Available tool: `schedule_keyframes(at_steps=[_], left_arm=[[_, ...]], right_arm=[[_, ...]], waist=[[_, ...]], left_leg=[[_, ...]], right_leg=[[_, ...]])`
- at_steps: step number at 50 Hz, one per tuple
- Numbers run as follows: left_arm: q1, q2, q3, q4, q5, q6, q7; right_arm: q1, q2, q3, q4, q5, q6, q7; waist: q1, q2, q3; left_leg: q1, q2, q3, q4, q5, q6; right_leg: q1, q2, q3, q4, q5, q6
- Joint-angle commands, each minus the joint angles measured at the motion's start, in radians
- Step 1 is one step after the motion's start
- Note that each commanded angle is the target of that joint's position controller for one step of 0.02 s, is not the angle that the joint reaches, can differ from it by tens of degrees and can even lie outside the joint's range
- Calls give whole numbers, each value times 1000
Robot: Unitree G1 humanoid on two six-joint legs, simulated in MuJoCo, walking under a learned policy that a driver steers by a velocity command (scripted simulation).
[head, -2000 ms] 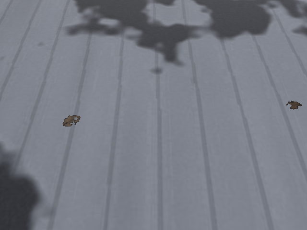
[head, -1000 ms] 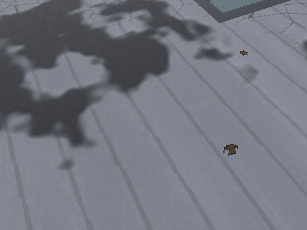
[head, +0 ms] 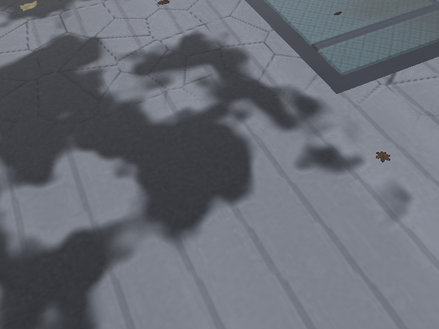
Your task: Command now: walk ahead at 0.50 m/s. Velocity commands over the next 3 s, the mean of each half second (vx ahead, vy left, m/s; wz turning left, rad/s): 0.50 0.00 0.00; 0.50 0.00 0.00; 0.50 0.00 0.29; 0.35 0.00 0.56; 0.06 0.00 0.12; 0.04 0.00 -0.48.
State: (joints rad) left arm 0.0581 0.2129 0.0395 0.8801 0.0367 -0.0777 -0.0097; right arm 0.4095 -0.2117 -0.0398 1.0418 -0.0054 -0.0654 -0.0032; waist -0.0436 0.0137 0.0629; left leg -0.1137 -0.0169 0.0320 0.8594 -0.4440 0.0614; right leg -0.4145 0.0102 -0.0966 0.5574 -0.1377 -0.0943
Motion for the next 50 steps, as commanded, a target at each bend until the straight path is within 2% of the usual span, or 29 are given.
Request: schedule_keyframes(at_steps=[1,2,3,4,7,10,13,16,19,21,22,23,24,25,26,27,28,29,30,31,32,34,36,40,42,45,48,50], left_arm=[[232,153,47,40,-24,10,4],[192,109,34,41,-21,3,4],[186,85,26,55,-24,-4,8],[193,71,21,66,-23,-11,10],[262,101,26,102,-29,-31,12],[314,105,24,121,-28,-30,11],[356,100,19,135,-27,-27,11],[411,103,18,158,-24,-27,15],[449,107,19,180,-16,-21,23],[440,118,23,187,-10,-18,30],[422,125,25,187,-9,-17,32],[406,134,28,187,-8,-15,33],[387,135,28,185,-12,-11,30],[382,114,19,167,-20,-12,27],[478,18,-1,138,-61,-12,15],[452,90,22,150,-34,-12,14],[366,104,31,126,-25,-9,13],[312,88,27,113,-23,-14,7],[298,67,27,114,-18,-8,5],[313,53,25,117,-4,5,1],[328,36,23,125,2,18,-5],[302,32,23,112,4,33,-12],[218,38,23,81,3,41,-15],[48,37,16,20,-8,40,-20],[-16,26,8,-1,-13,37,-21],[-89,31,4,-29,-15,33,-18],[-111,48,9,-51,-14,23,-16],[-32,64,19,-33,-14,13,-9]], right_arm=[[-32,-114,-26,-84,-5,-18,4],[-52,-90,-24,-84,-5,-17,8],[-52,-82,-25,-84,-22,-6,12],[-31,-64,-21,-72,-31,8,19],[-78,-55,-22,-89,-34,30,31],[-212,-63,-21,-134,-30,37,34],[-322,-51,-12,-171,-21,32,35],[-406,-44,-4,-198,-17,29,33],[-460,-57,-5,-224,-17,22,30],[-453,-67,-9,-231,-18,14,27],[-417,-73,-14,-224,-18,9,24],[-338,-85,-22,-200,-19,4,17],[-184,-99,-33,-147,-24,-5,10],[1,-154,-54,-94,-44,-16,-1],[117,-272,-84,-82,-62,-16,-5],[50,-250,-81,-85,-23,0,5],[-74,-203,-67,-103,-6,3,8],[-143,-130,-48,-115,-6,-2,12],[-170,-93,-37,-111,-8,-9,11],[-174,-65,-27,-96,-5,-15,7],[-155,-57,-22,-84,-7,-23,5],[-97,-83,-26,-60,-7,-36,3],[-61,-103,-28,-47,-5,-40,2],[5,-91,-20,-30,-5,-37,2],[39,-95,-19,-19,-6,-38,0],[93,-97,-18,3,-11,-35,-6],[101,-108,-22,18,-20,-29,-16],[68,-123,-27,16,-24,-27,-20]], waist=[[97,-70,-117],[65,-52,-59],[38,-73,-32],[21,-78,-35],[9,-67,-25],[32,-61,16],[58,-62,33],[86,-70,39],[98,-76,51],[81,-79,48],[59,-83,31],[24,-88,-10],[-44,-61,-86],[-106,-15,-196],[-87,205,-339],[-66,145,-342],[-15,79,-175],[3,21,-86],[32,23,-36],[60,46,-18],[71,52,-25],[78,43,-23],[70,38,2],[33,39,36],[13,45,38],[-11,51,45],[-2,54,51],[44,64,12]], left_leg=[[-519,51,-84,407,62,34],[-481,86,-80,338,116,32],[-437,106,-79,285,141,20],[-396,110,-72,264,158,9],[-432,118,-43,211,214,-19],[-528,139,-22,96,314,-45],[-532,128,5,-62,397,-54],[-513,102,33,-179,439,-42],[-524,87,37,-244,404,-15],[-490,70,42,-283,340,14],[-423,48,53,-305,301,31],[-315,15,68,-327,268,50],[-132,-17,87,-393,305,74],[139,87,-28,-400,285,117],[437,396,-504,-476,164,244],[395,427,-706,-596,153,265],[250,392,-534,-601,95,234],[112,349,-423,-644,141,206],[23,298,-331,-676,195,166],[-44,258,-261,-696,260,138],[-66,241,-218,-704,313,132],[-64,228,-174,-717,411,145],[-46,220,-146,-744,421,150],[9,192,-96,-758,497,139],[40,189,-76,-752,547,133],[131,210,-67,-728,616,136],[221,247,-66,-671,735,133],[232,247,-42,-557,966,111]], right_leg=[[475,-352,514,-322,-149,-179],[373,-300,418,-361,-90,-139],[304,-262,351,-382,-25,-113],[272,-237,302,-396,20,-101],[269,-220,237,-427,123,-117],[297,-206,204,-463,128,-120],[328,-185,162,-463,193,-110],[390,-191,138,-449,266,-106],[488,-223,137,-411,346,-107],[535,-242,130,-359,451,-97],[539,-242,116,-305,570,-86],[534,-235,102,-209,706,-72],[497,-200,70,-34,751,-54],[323,-157,43,210,550,-33],[-33,11,-21,614,-5,21],[-153,55,125,747,-366,6],[-215,-15,151,767,-287,-3],[-201,-53,148,712,-209,-4],[-163,-83,142,647,-168,0],[-113,-101,139,597,-147,12],[-80,-102,130,578,-133,22],[-103,-107,110,546,-98,40],[-175,-124,95,480,-34,59],[-236,-124,62,268,88,84],[-214,-106,41,169,129,81],[-213,-83,23,80,134,63],[-199,-66,24,22,57,27],[-64,-20,4,-21,-23,-8]])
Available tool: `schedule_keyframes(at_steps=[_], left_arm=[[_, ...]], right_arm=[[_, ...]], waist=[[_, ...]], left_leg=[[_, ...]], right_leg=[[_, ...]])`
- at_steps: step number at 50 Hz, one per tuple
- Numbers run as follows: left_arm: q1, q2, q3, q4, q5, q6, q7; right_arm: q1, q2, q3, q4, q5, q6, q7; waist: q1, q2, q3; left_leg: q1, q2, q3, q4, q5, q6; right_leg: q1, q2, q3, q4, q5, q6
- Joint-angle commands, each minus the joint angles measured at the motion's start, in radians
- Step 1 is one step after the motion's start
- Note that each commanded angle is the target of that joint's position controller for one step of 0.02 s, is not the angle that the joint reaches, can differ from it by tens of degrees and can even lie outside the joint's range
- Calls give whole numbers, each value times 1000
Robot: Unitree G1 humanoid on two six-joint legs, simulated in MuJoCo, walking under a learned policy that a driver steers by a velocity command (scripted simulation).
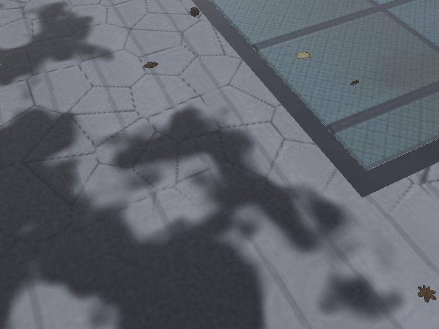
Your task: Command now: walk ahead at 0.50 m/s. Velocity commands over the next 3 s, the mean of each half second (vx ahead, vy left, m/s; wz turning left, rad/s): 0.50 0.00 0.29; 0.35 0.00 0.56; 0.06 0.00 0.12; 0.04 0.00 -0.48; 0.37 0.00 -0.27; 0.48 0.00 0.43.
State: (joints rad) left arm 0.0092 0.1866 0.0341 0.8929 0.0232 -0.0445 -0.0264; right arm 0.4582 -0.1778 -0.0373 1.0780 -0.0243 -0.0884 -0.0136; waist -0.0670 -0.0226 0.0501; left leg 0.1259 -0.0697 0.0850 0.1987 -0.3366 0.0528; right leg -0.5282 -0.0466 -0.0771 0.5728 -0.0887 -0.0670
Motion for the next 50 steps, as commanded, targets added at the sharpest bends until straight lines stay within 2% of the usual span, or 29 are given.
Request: schedule_keyframes(at_steps=[1,2,3,4,5,6,7,8,9,11,14,19,23,24,26,28,29,30,31,32,33,34,35,36,37,40,43,46,50], left_arm=[[136,105,35,-8,1,-28,15],[314,135,51,51,14,-39,25],[483,232,76,79,40,-45,38],[493,289,91,84,30,-35,29],[379,230,79,64,0,-26,25],[275,164,59,43,-6,-29,23],[228,114,45,40,-2,-36,21],[223,87,37,50,-5,-44,26],[232,67,29,62,-7,-50,31],[285,82,30,83,-9,-69,35],[330,108,35,92,-7,-79,39],[382,101,27,101,-8,-79,46],[455,118,29,126,-6,-71,60],[464,123,30,131,-4,-66,63],[450,145,35,128,-1,-56,70],[426,176,45,118,5,-41,74],[417,190,50,108,4,-32,70],[390,197,52,88,-1,-28,62],[404,109,35,37,-11,-31,50],[354,121,40,-34,-18,-41,33],[239,147,42,-55,-8,-53,27],[229,143,38,-64,-17,-67,24],[253,141,40,-46,-16,-66,31],[275,140,41,-43,4,-48,36],[304,128,39,-38,17,-25,36],[287,110,34,-64,16,14,34],[194,123,31,-110,11,26,34],[98,137,24,-153,3,29,36],[21,158,15,-192,-5,24,41]], right_arm=[[4,-163,-31,-20,-4,-1,-9],[-9,-154,-27,-27,2,1,-6],[13,-98,-10,-66,28,-1,3],[106,-50,-7,-64,46,1,9],[4,-137,-31,-67,22,10,3],[-62,-125,-31,-88,20,5,9],[-81,-103,-30,-87,20,7,12],[-76,-93,-32,-81,5,19,15],[-49,-73,-29,-73,-5,34,23],[-64,-60,-32,-81,-8,55,33],[-173,-62,-33,-124,-5,72,42],[-351,-50,-19,-196,1,67,55],[-461,-47,-9,-249,-3,64,61],[-468,-52,-10,-257,-5,63,62],[-435,-68,-17,-257,-8,63,59],[-322,-98,-33,-230,-10,64,53],[-224,-123,-47,-203,-13,59,49],[-81,-169,-70,-163,-24,51,40],[-33,-278,-101,-162,-30,50,26],[-53,-330,-109,-183,-6,64,29],[-91,-298,-101,-176,10,72,22],[-142,-245,-88,-179,16,69,16],[-198,-204,-76,-189,15,62,13],[-225,-185,-67,-197,26,53,7],[-234,-179,-62,-202,28,42,6],[-186,-221,-68,-199,26,28,10],[-133,-229,-68,-208,24,45,6],[-93,-231,-68,-219,23,65,-2],[-57,-242,-73,-233,12,83,-14]], waist=[[118,93,-34],[188,58,-130],[223,-70,-270],[175,-234,-361],[149,-50,-238],[117,-23,-108],[89,-1,-50],[67,-21,-18],[46,-42,-15],[36,-37,-9],[43,-30,24],[74,-32,56],[105,-33,68],[103,-36,66],[75,-61,35],[21,-88,-34],[-17,-85,-91],[-93,-32,-162],[-72,141,-252],[-39,209,-308],[-39,67,-169],[-4,28,-77],[50,-31,-16],[82,-34,-7],[103,-15,-27],[110,26,-64],[73,75,-83],[32,96,-89],[-4,103,-78]], left_leg=[[-20,282,-77,241,956,105],[-120,239,-42,446,883,84],[-391,164,7,776,520,49],[-671,-14,-30,1073,-222,30],[-743,61,-150,1117,-139,50],[-744,101,-148,1075,-37,52],[-707,134,-144,1019,24,51],[-667,150,-142,982,50,43],[-627,159,-140,957,67,32],[-636,159,-129,945,95,21],[-750,177,-114,890,195,6],[-783,160,-48,634,341,-4],[-764,132,33,477,333,29],[-755,120,46,454,304,44],[-682,72,78,432,218,83],[-556,7,103,423,109,133],[-438,-21,94,381,84,160],[-221,3,16,284,105,203],[47,280,-371,258,69,301],[174,429,-857,90,91,427],[89,399,-692,63,95,378],[-45,368,-577,44,170,331],[-160,315,-474,40,384,281],[-235,268,-381,54,596,258],[-273,239,-319,73,748,244],[-290,181,-247,121,1009,215],[-254,152,-252,151,1041,169],[-193,151,-293,179,1004,133],[-99,177,-371,240,994,132]], right_leg=[[190,71,-32,-79,-76,-57],[426,58,-11,-120,-36,-88],[727,-194,293,-140,-128,-164],[878,-405,721,-274,-136,-277],[755,-343,632,-296,-235,-224],[592,-311,484,-337,-217,-187],[487,-266,380,-379,-159,-145],[419,-231,297,-400,-96,-113],[377,-206,231,-418,-63,-91],[366,-198,165,-435,24,-87],[394,-190,76,-459,86,-78],[448,-159,-52,-453,228,-54],[568,-191,-114,-414,374,-50],[603,-201,-128,-387,442,-49],[654,-214,-163,-285,711,-42],[677,-223,-183,-84,922,-44],[645,-225,-183,84,891,-43],[502,-206,-195,339,699,-16],[169,-100,-190,689,2,27],[-132,98,2,919,-468,59],[-245,8,108,893,-357,47],[-222,-30,104,804,-263,44],[-153,-56,99,716,-230,54],[-79,-66,98,666,-233,74],[-19,-68,98,630,-239,91],[-12,-42,69,538,-201,123],[-63,-26,58,443,-125,133],[-98,-9,70,336,-61,127],[-120,23,96,218,-64,107]])
Over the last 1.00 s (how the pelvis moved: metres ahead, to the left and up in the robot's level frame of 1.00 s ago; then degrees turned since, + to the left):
0.54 0.02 0.01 0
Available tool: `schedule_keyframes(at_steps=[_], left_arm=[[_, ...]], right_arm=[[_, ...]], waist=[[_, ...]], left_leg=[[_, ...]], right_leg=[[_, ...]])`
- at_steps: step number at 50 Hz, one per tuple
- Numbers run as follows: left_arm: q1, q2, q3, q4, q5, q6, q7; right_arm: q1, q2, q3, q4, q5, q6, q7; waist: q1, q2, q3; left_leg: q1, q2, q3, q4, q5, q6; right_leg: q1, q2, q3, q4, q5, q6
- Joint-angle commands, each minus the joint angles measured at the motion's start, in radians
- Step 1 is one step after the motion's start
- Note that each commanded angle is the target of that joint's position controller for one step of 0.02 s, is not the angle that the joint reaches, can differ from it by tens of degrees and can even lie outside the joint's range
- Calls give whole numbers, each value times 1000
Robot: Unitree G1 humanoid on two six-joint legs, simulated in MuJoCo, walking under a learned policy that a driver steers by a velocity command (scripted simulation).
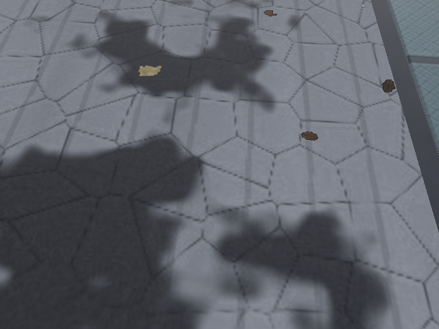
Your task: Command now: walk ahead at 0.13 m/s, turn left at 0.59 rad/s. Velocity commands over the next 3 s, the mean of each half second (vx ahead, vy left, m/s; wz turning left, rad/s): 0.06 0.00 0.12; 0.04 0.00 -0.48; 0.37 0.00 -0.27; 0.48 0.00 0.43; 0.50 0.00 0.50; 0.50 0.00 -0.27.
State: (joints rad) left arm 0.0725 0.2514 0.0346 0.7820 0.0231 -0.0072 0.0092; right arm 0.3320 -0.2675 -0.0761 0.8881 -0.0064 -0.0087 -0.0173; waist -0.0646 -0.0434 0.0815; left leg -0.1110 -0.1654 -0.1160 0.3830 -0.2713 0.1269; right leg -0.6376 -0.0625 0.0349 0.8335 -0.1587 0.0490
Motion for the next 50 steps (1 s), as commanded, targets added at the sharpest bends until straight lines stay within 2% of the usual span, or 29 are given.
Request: schedule_keyframes(at_steps=[1,3,5,6,7,8,9,10,12,15,19,23,25,26,27,28,29,30,31,34,36,39,43,45,46,47,48,49,50], left_arm=[[-44,101,13,-85,-7,-17,7],[16,116,13,-70,-8,-26,11],[139,134,20,-35,-3,-38,20],[220,150,25,-21,6,-53,26],[265,211,30,-39,3,-57,35],[234,240,38,-44,-22,-33,27],[188,165,23,-58,-35,-21,18],[128,100,4,-69,-30,-16,16],[65,66,-15,-69,-5,-8,18],[72,91,-15,-28,1,-13,8],[144,186,26,-8,-6,9,-8],[129,184,47,-12,-9,38,-14],[105,176,53,-15,-19,51,-13],[106,152,49,-24,-24,51,-13],[96,100,39,-55,-38,45,-15],[78,109,46,-57,-28,41,-9],[106,154,60,-37,-1,43,-7],[166,149,67,-7,-3,48,-10],[205,142,68,9,0,56,-11],[175,122,60,-3,1,69,-29],[112,111,52,-36,-6,75,-42],[74,99,42,-70,-15,82,-54],[85,111,44,-92,-24,78,-51],[143,107,44,-82,-13,64,-42],[202,156,58,-65,1,51,-33],[268,314,95,-74,1,38,-30],[345,332,105,-55,-9,36,-36],[312,267,88,-48,-7,40,-35],[249,210,71,-57,-13,43,-30]], right_arm=[[67,-156,-35,-49,-9,8,-12],[33,-157,-35,-66,-17,11,-15],[-27,-161,-33,-83,-6,4,-11],[-53,-149,-27,-98,10,-7,-7],[-9,-87,-9,-132,18,-17,-6],[144,-94,-19,-117,16,2,-13],[146,-136,-23,-64,-23,23,-18],[71,-139,-23,-63,-29,34,-11],[16,-104,-11,-74,-20,56,3],[33,-66,15,-52,-17,72,11],[-59,-85,23,-62,-9,74,-11],[-54,-78,28,-61,4,48,-21],[3,-70,30,-49,2,32,-30],[11,-110,21,-52,-8,23,-37],[12,-196,3,-70,-26,21,-46],[-93,-229,-10,-91,-27,25,-44],[-137,-168,6,-109,-33,19,-43],[-186,-112,21,-123,-23,13,-43],[-207,-98,27,-133,-20,10,-43],[-144,-110,24,-131,-17,8,-42],[-82,-130,16,-117,-17,13,-38],[-67,-167,1,-115,-21,17,-25],[-92,-198,-15,-119,-19,18,-5],[-109,-202,-20,-120,-11,19,-2],[-90,-176,-16,-123,-21,18,1],[-125,-60,17,-198,-34,22,10],[-223,-110,14,-232,-50,29,5],[-244,-137,4,-231,-36,27,13],[-238,-157,-2,-219,-20,15,24]], waist=[[-6,126,-105],[19,131,-107],[86,130,-125],[136,85,-164],[124,-101,-278],[42,-254,-379],[27,-77,-305],[33,2,-193],[21,-46,-115],[6,-113,-122],[61,-119,-115],[54,-111,-115],[20,-95,-114],[24,-37,-109],[29,135,-114],[36,272,-31],[70,167,-18],[116,116,-41],[133,116,-54],[86,168,-75],[41,180,-83],[17,205,-92],[27,231,-104],[77,184,-133],[102,57,-162],[102,-242,-171],[180,-183,-133],[148,-104,-37],[117,-70,29]], left_leg=[[148,277,-190,79,935,59],[137,277,-206,129,938,42],[63,231,-199,231,934,-9],[-17,183,-181,357,809,-44],[-145,74,-73,629,187,-78],[-261,-60,-3,801,-419,-97],[-283,5,-53,892,-372,-95],[-292,31,-49,876,-304,-105],[-255,73,-43,740,-221,-128],[-150,84,53,514,-198,-148],[-177,88,88,358,-196,-140],[-118,85,96,218,-138,-111],[-5,84,97,17,-42,-77],[55,156,23,-78,-71,-52],[104,354,-200,-174,-181,24],[-73,527,-343,-252,-118,116],[-137,525,-268,-201,112,140],[-138,468,-168,-158,272,118],[-106,422,-82,-126,383,91],[53,383,24,-58,577,76],[135,408,27,-35,605,86],[127,430,57,-3,614,80],[75,446,93,65,628,52],[-15,426,148,161,404,-13],[-170,382,200,313,126,-71],[-494,213,292,607,-388,-143],[-592,166,113,690,-413,-134],[-633,207,76,723,-314,-125],[-620,230,75,685,-196,-122]], right_leg=[[2,49,-8,-74,-12,-18],[96,64,-3,-168,-35,-46],[321,91,-26,-344,36,-86],[498,24,29,-439,281,-119],[693,-250,279,-404,796,-201],[726,-412,527,-418,1053,-372],[618,-377,498,-438,824,-378],[504,-293,364,-469,609,-339],[381,-174,228,-552,304,-262],[346,-89,161,-575,199,-228],[400,-110,280,-589,2,-252],[368,-103,350,-606,-104,-233],[301,-67,346,-579,-138,-180],[229,-22,311,-531,-197,-130],[101,77,195,-364,-284,-71],[63,202,5,-99,-349,-57],[123,135,36,100,-357,-60],[153,135,35,195,-323,-61],[146,128,26,261,-288,-54],[72,106,-17,232,-271,-17],[61,91,-29,140,-284,-2],[159,83,-67,-8,-310,-15],[291,101,-124,-174,-288,-53],[447,122,-135,-394,-117,-84],[610,58,11,-494,-108,-119],[757,-253,476,-558,-130,-235],[672,-320,620,-609,-173,-370],[627,-277,555,-636,-358,-372],[556,-212,478,-673,-471,-330]])
Over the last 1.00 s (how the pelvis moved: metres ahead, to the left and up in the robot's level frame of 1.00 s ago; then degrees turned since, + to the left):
0.49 0.06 0.01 29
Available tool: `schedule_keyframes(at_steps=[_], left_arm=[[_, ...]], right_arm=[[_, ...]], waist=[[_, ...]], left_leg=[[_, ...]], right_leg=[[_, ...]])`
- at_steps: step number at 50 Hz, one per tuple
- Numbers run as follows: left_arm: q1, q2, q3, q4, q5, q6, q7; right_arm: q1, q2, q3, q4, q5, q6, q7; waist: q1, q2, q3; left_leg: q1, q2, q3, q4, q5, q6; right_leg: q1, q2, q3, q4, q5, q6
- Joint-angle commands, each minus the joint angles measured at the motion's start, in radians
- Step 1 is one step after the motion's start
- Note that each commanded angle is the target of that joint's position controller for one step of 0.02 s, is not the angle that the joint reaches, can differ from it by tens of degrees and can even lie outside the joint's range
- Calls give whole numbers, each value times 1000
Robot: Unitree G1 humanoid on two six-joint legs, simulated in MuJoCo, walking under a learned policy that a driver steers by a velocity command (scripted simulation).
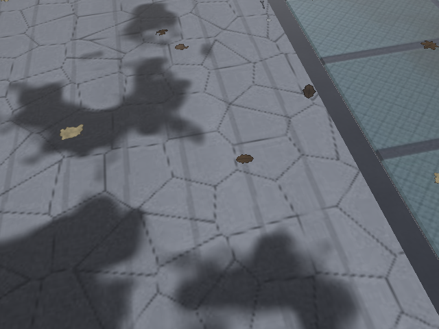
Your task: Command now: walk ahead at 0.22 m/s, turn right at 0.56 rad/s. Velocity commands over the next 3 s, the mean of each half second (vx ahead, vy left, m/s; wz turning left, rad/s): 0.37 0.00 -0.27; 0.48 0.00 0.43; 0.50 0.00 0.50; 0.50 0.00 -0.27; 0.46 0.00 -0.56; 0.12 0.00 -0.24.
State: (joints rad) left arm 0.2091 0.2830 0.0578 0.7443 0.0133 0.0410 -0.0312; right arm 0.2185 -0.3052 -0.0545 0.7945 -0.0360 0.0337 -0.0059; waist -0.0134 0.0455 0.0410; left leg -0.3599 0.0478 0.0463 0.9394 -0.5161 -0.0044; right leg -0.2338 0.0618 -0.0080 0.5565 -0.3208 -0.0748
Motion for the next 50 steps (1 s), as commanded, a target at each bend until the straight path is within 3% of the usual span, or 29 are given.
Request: schedule_keyframes(at_steps=[1,3,6,12,15,18,19,20,21,22,23,24,25,27,28,30,34,40,43,44,45,46,47,48,49,50], left_arm=[[63,159,39,-34,-3,-7,18],[66,144,33,-33,-3,-29,25],[121,159,39,-12,-6,-59,18],[220,152,34,34,2,-84,23],[236,164,34,48,5,-95,25],[202,178,34,53,5,-104,30],[186,179,33,55,5,-106,31],[192,161,25,63,7,-108,30],[182,125,11,46,6,-111,30],[238,59,-2,11,-9,-115,25],[210,118,7,18,28,-112,27],[165,125,9,18,30,-112,19],[114,114,2,12,29,-117,11],[103,94,-6,10,38,-108,4],[109,87,-9,14,42,-100,1],[79,81,-14,1,43,-90,-2],[-102,67,-24,-60,36,-82,0],[-269,59,-37,-122,16,-92,-1],[-197,92,-27,-111,12,-103,9],[-116,112,-18,-87,11,-108,17],[6,139,-5,-51,16,-120,30],[149,205,13,-41,38,-130,48],[181,289,33,-49,58,-119,56],[134,242,31,-47,38,-104,51],[68,147,10,-62,30,-102,47],[30,96,-2,-58,27,-106,43]], right_arm=[[-109,-122,-27,-112,9,-40,21],[-62,-106,-24,-82,-13,-49,33],[-67,-80,-17,-80,-9,-51,39],[-200,-52,-1,-117,-1,-62,47],[-232,-55,2,-137,5,-71,49],[-152,-70,-4,-127,10,-79,42],[-81,-75,-9,-105,11,-82,33],[37,-96,-21,-62,6,-88,20],[205,-157,-38,-34,-6,-97,7],[298,-272,-63,-12,-10,-96,8],[235,-200,-47,-3,22,-88,25],[136,-146,-36,-28,28,-84,32],[94,-109,-27,-37,23,-87,37],[80,-78,-15,-24,24,-98,32],[92,-83,-16,-15,28,-105,30],[130,-97,-22,5,38,-111,25],[196,-103,-30,30,40,-106,18],[264,-118,-41,46,29,-100,9],[212,-142,-50,25,23,-96,-1],[188,-154,-53,17,21,-96,0],[177,-150,-53,15,27,-99,7],[183,-96,-38,-8,38,-105,16],[278,5,-17,-42,66,-102,13],[293,-74,-24,-24,33,-88,5],[231,-93,-31,-13,19,-79,10],[177,-79,-28,-18,18,-77,20]], waist=[[42,-168,85],[29,-158,43],[32,-122,5],[98,-141,41],[102,-143,54],[50,-157,41],[9,-145,20],[-43,-94,-43],[-118,7,-160],[-94,253,-229],[-49,146,-147],[-12,52,-45],[-7,0,-10],[25,27,5],[30,40,-9],[30,30,-17],[-11,15,26],[-61,30,9],[-11,42,-12],[25,39,-42],[86,-9,-107],[138,-107,-241],[92,-328,-341],[55,-270,-292],[43,-138,-157],[37,-89,-83]], left_leg=[[-347,22,-82,84,126,4],[-296,13,-70,68,226,-15],[-305,4,-57,-2,280,-35],[-283,4,-37,-241,372,-44],[-222,-9,-28,-317,358,-17],[-56,-35,-3,-379,314,34],[60,-63,15,-425,317,54],[220,-85,12,-472,305,78],[422,69,-180,-531,165,136],[603,299,-690,-676,-33,249],[526,305,-840,-750,-98,262],[426,278,-693,-727,-84,258],[346,227,-585,-737,41,248],[263,138,-443,-760,249,221],[252,117,-406,-760,349,226],[243,103,-368,-767,460,249],[239,80,-346,-792,494,254],[285,73,-360,-694,669,214],[272,90,-403,-617,732,168],[254,75,-404,-541,807,151],[219,19,-364,-372,828,128],[118,-49,-297,-114,639,104],[-176,-194,-174,155,18,76],[-278,-125,-161,278,-9,87],[-287,-74,-159,299,87,88],[-266,-43,-146,265,156,80]], right_leg=[[135,-276,467,-419,-274,-170],[155,-220,391,-411,-67,-160],[195,-208,354,-394,54,-172],[198,-223,334,-401,87,-164],[188,-243,337,-369,174,-155],[159,-263,313,-324,333,-119],[140,-247,276,-252,470,-99],[121,-194,212,-78,602,-76],[15,-133,128,205,519,-43],[-286,41,22,523,-3,12],[-404,11,95,620,-151,-4],[-431,-56,96,643,-66,-11],[-417,-89,88,609,-3,-8],[-360,-127,71,523,42,18],[-338,-124,56,509,54,35],[-354,-124,35,471,69,69],[-434,-130,12,296,178,121],[-351,-81,12,75,288,118],[-184,-61,31,-10,223,84],[-68,-39,22,-38,179,68],[102,-48,27,-100,185,44],[315,-230,205,-142,-6,-2],[534,-494,637,-242,-171,-88],[447,-506,785,-290,-273,-122],[317,-461,633,-303,-260,-105],[218,-406,475,-318,-113,-89]])
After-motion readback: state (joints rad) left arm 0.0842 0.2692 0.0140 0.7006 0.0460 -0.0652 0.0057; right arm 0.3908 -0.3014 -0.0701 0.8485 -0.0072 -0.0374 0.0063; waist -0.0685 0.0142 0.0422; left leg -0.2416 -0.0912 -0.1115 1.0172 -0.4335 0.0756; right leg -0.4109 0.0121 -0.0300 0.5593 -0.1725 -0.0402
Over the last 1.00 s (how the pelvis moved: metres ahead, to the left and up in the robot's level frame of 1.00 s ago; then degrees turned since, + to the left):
0.07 -0.06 -0.01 -17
